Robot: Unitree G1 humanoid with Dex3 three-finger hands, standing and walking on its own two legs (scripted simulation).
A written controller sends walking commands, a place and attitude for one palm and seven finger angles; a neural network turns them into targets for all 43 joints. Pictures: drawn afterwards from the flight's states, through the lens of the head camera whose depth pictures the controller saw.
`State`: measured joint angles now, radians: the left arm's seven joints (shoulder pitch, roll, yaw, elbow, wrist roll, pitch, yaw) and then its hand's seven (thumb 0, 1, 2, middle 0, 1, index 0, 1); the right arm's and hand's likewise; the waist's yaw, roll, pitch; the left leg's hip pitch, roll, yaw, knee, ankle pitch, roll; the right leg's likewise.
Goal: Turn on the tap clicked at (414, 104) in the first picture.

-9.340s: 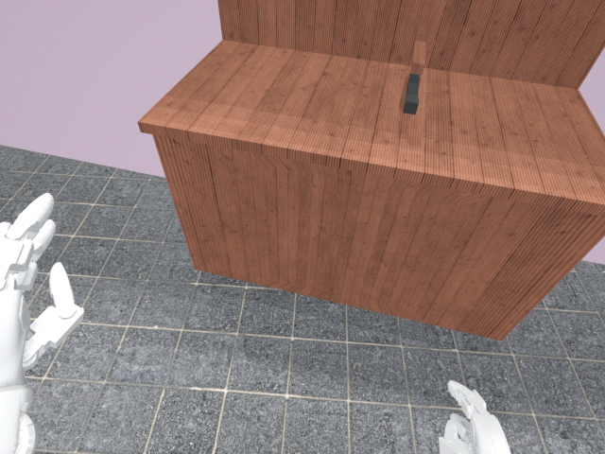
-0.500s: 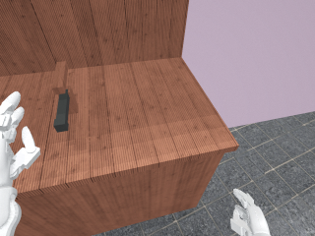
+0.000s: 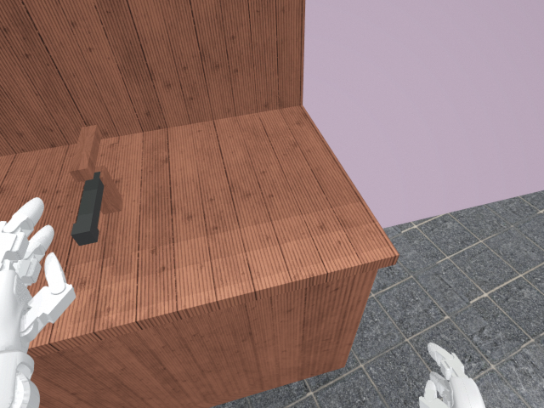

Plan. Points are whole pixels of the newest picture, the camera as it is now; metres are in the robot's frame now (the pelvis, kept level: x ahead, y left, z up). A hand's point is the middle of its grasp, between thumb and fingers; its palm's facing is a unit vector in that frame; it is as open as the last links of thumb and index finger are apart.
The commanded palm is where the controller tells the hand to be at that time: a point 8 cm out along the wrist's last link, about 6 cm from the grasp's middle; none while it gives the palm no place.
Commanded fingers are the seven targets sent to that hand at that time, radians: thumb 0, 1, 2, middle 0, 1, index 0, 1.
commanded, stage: turn the palm inward beside the body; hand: left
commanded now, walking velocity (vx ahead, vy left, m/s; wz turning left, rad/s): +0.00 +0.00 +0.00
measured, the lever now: (85, 232) +0.33 +0.35 +0.08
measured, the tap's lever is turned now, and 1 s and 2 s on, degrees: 0 0 0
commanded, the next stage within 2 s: reach beside the lever's end, fingers flat in 1.26 s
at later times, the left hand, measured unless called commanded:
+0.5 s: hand (64, 312) +0.18 +0.25 +0.14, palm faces +0.48 -0.86 -0.18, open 7.4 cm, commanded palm +0.13 +0.29 +0.15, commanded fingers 0.00 0.90 0.90 -0.20 -0.30 -0.20 -0.30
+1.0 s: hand (57, 316) +0.17 +0.26 +0.14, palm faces +0.51 -0.85 -0.12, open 7.4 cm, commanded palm +0.12 +0.30 +0.15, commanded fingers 0.00 0.90 0.90 -0.20 -0.30 -0.20 -0.30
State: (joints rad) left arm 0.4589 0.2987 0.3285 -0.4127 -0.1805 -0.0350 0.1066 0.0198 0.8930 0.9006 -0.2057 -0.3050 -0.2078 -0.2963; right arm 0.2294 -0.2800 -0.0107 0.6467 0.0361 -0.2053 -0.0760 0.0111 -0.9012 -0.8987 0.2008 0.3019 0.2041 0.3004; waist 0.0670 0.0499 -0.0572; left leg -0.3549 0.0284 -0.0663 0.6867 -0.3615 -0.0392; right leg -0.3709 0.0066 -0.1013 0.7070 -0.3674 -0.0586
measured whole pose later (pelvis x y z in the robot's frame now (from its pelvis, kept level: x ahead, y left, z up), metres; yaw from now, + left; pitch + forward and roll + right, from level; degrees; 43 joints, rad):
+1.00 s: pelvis -0.01 +0.03 +0.00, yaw +1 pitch +0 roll +0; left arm 0.53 0.20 0.20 -0.53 -0.20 0.10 0.23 0.02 0.90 0.90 -0.20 -0.30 -0.20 -0.30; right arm 0.20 -0.23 0.05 0.63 0.03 -0.23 -0.09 0.01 -0.90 -0.90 0.20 0.30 0.21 0.30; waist 0.08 0.05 -0.06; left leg -0.35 0.00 -0.06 0.70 -0.36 -0.02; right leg -0.34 -0.02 -0.09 0.69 -0.35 -0.02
